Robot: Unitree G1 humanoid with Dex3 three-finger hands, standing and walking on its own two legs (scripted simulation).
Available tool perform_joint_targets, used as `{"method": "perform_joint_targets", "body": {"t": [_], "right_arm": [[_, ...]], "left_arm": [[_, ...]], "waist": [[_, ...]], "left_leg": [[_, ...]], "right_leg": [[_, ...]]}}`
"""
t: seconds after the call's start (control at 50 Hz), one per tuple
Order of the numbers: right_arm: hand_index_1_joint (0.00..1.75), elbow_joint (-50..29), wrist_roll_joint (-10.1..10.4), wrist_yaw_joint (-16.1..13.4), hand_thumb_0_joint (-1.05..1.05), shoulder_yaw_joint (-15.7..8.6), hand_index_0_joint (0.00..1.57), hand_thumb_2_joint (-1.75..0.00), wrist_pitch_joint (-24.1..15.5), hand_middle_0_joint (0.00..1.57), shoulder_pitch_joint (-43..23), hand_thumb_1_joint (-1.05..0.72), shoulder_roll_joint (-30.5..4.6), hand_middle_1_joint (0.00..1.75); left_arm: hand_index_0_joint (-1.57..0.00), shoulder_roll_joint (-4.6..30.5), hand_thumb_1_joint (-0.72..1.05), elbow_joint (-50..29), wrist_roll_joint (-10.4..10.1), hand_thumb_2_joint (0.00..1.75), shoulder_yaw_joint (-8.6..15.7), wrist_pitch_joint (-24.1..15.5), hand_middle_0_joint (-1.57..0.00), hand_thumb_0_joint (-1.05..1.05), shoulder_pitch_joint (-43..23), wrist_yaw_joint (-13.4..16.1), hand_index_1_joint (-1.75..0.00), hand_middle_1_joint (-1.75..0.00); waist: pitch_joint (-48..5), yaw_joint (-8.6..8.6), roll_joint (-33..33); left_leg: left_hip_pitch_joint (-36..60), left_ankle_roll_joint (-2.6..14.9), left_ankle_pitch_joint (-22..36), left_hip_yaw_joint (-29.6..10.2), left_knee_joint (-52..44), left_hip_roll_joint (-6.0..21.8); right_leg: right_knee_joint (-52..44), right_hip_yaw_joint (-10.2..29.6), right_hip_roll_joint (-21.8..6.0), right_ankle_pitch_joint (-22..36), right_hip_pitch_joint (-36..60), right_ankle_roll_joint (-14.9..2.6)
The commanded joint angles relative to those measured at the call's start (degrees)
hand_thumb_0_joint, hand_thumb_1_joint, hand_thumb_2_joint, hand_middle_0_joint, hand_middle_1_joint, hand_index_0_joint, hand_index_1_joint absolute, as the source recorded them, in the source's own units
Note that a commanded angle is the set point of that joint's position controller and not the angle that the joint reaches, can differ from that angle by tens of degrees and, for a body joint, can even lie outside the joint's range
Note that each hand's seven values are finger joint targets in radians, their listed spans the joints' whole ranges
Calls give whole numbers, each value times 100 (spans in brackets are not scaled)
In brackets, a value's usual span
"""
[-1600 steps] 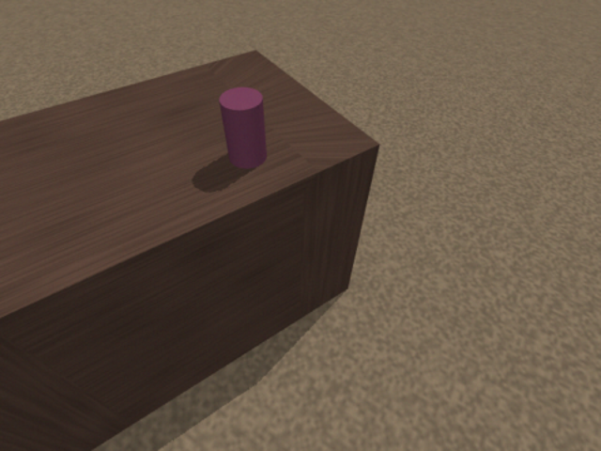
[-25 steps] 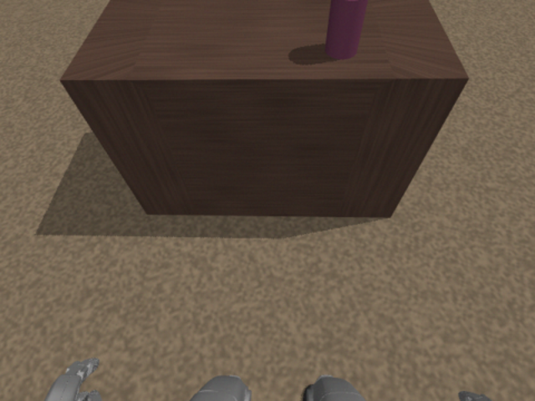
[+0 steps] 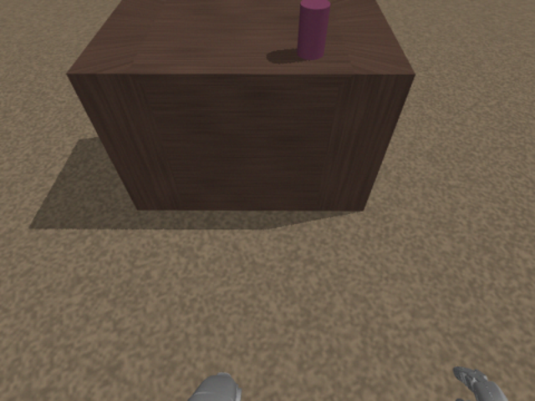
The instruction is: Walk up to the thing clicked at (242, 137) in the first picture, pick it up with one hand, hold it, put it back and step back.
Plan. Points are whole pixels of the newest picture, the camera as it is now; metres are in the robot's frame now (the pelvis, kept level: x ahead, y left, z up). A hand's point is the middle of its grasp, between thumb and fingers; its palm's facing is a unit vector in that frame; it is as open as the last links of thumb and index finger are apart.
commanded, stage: step back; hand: right
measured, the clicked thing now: (312, 29) +1.12 -0.09 +0.02
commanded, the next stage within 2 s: stand in 0.92 s
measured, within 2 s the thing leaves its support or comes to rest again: neither
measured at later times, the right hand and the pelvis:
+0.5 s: hand out of the picture +0.07 -0.26 -0.14, palm faces -0.08 +0.93 -0.36, open 7.4 cm; pelvis -0.01 +0.00 +0.01, yaw +3 degrees
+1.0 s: hand (409, 399) +0.15 -0.21 -0.13, palm faces -0.12 +0.93 -0.36, open 7.4 cm; pelvis +0.04 +0.03 +0.02, yaw +5 degrees
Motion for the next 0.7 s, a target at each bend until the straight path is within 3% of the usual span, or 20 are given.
{"method": "perform_joint_targets", "body": {"t": [0.0, 0.02, 0.04, 0.12, 0.16, 0.2, 0.22, 0.24, 0.26, 0.28, 0.34, 0.4, 0.46, 0.48, 0.5, 0.52, 0.54, 0.6, 0.64, 0.68], "right_arm": [[30, -173, 158, 49, 0, -284, 20, -90, -175, 20, -15, -90, -1133, 30], [30, -156, 146, 45, 0, -197, 20, -90, -206, 20, -2, -90, -906, 30], [30, -170, 118, 42, 0, -150, 20, -90, -229, 20, -36, -90, -814, 30], [30, -124, 47, 87, 0, -150, 20, -90, -350, 20, -54, -90, -870, 30], [30, 3, 32, 105, 0, -200, 20, -90, -419, 20, 132, -90, -881, 30], [30, 217, 23, 81, 0, -270, 20, -90, -495, 20, 524, -90, -881, 30], [30, 292, -23, 59, 0, -373, 20, -90, -532, 20, 778, -90, -1073, 30], [30, 255, -30, 51, 0, -435, 20, -90, -548, 20, 733, -90, -1466, 30], [30, 272, 6, 78, 0, -503, 20, -90, -522, 20, 856, -90, -1763, 30], [30, 243, 18, 93, 0, -509, 20, -90, -497, 20, 742, -90, -1759, 30], [30, 108, -17, 93, 0, -344, 20, -90, -512, 20, 365, -90, -1210, 30], [30, 147, 17, 113, 0, -314, 20, -90, -477, 20, 309, -90, -1167, 30], [30, 37, 133, 112, 0, -166, 20, -90, -340, 20, -59, -90, -823, 30], [30, -13, 181, 98, 0, -71, 20, -90, -330, 20, -53, -90, -532, 30], [30, -84, 188, 71, 0, -9, 20, -90, -314, 20, -43, -90, -333, 30], [30, 84, 140, 12, 0, -93, 20, -90, -251, 20, 160, -90, -618, 30], [30, 256, 109, 12, 0, -175, 20, -90, -240, 20, 459, -90, -860, 30], [30, 454, 122, 74, 0, -144, 20, -90, -287, 20, 475, -90, -810, 30], [30, 495, 90, 87, 0, -131, 20, -90, -307, 20, 460, -90, -755, 30], [30, 557, 84, 82, 0, -96, 20, -90, -359, 20, 597, -90, -658, 30]], "left_arm": [[-20, 1598, 90, -754, -9, 90, 396, -306, -20, 0, -1150, 145, -30, -30], [-20, 1471, 90, -601, -38, 90, 378, -330, -20, 0, -846, 160, -30, -30], [-20, 1493, 90, -471, -46, 90, 381, -358, -20, 0, -515, 148, -30, -30], [-20, 1695, 90, -409, -39, 90, 463, -364, -20, 0, -199, 112, -30, -30], [-20, 1682, 90, -463, -81, 90, 431, -318, -20, 0, -337, 95, -30, -30], [-20, 1422, 90, -527, -115, 90, 271, -260, -20, 0, -441, 75, -30, -30], [-20, 1129, 90, -512, -123, 90, 178, -261, -20, 0, -350, 70, -30, -30], [-20, 829, 90, -575, -222, 90, 99, -264, -20, 0, -538, 67, -30, -30], [-20, 1393, 90, -514, -189, 90, 273, -241, -20, 0, -811, 126, -30, -30], [-20, 1558, 90, -477, -187, 90, 292, -256, -20, 0, -721, 112, -30, -30], [-20, 1340, 90, -334, -189, 90, 249, -316, -20, 0, -437, 33, -30, -30], [-20, 1140, 90, -217, -203, 90, 244, -383, -20, 0, -424, 40, -30, -30], [-20, 1142, 90, 41, -154, 90, 267, -440, -20, 0, -103, 140, -30, -30], [-20, 1321, 90, 109, -121, 90, 331, -463, -20, 0, 127, 190, -30, -30], [-20, 1757, 90, 80, -55, 90, 416, -490, -20, 0, 118, 227, -30, -30], [-20, 1976, 90, -80, -49, 90, 431, -479, -20, 0, -437, 208, -30, -30], [-20, 1940, 90, -216, -59, 90, 416, -469, -20, 0, -908, 173, -30, -30], [-20, 1526, 90, -225, -93, 90, 297, -488, -20, 0, -1019, 175, -30, -30], [-20, 1564, 90, -115, -103, 90, 302, -507, -20, 0, -895, 164, -30, -30], [-20, 1587, 90, -139, -135, 90, 292, -462, -20, 0, -1102, 139, -30, -30]], "waist": [[387, -259, -548], [229, -177, -732], [35, -47, -897], [-141, 185, -1403], [-285, 68, -1328], [-594, -181, -917], [-852, -281, -181], [-780, -294, 850], [-551, -423, 483], [-238, -363, 462], [-62, -167, 483], [-335, -200, 709], [-601, 129, 430], [-754, 252, -65], [-621, 260, -1053], [-497, 107, -879], [-140, -72, -805], [-77, -120, -829], [-203, -39, -929], [-457, -179, -1066]], "left_leg": [[158, -66, 58, -285, 710, -274], [-222, -39, 150, -278, 597, -412], [-264, -53, 157, -304, 548, -394], [-275, -141, -222, 138, -553, -253], [426, -128, -108, 433, -1294, -291], [1751, 31, 824, 398, -2454, -395], [2495, 230, 829, -693, -2671, 270], [2686, 778, 276, -2414, -3008, 1319], [1994, 1359, -684, -2842, -3097, 1733], [1492, 1539, -1142, -2732, -3191, 1788], [1552, 1057, -10, -1565, -2969, 1121], [1243, 924, 1259, -1028, -2550, 951], [359, 466, 1248, -322, -1637, 471], [-22, 237, 1000, -202, -1022, 200], [-651, 13, 48, -106, -195, -511], [-150, -6, -795, -198, 314, -289], [251, -35, -828, -179, 537, -94], [250, 5, -340, -195, 2, -52], [372, -49, -118, -23, -328, -32], [878, -64, 258, 424, -1221, -98]], "right_leg": [[-1984, 1548, -1586, -909, -1335, -861], [-1769, 1203, -1348, 91, -639, -721], [-1715, 1193, -1324, 339, -333, -672], [-1655, 1329, -1568, 30, 434, -822], [-1434, 1123, -1641, 367, 194, -862], [-566, 546, -1309, 1268, -252, -554], [376, 243, -1000, 1144, -909, -313], [1156, -487, -210, -294, -1922, -22], [1545, -111, -425, -1158, -1832, -72], [1673, 7, -551, -1215, -1663, -90], [1017, -96, -620, -682, -1612, -52], [-23, -444, -383, -105, -606, 22], [-1300, -576, -217, 1033, 908, -34], [-1532, 233, -746, 938, 1321, -122], [-2249, 1912, -1806, 149, 1181, -444], [-2465, 2420, -2551, -930, 203, -1006], [-2431, 2464, -2650, -1312, -582, -1238], [-2110, 1251, -1927, -53, -308, -903], [-1857, 991, -1859, 703, -142, -821], [-1458, 543, -1723, 1676, -49, -747]]}}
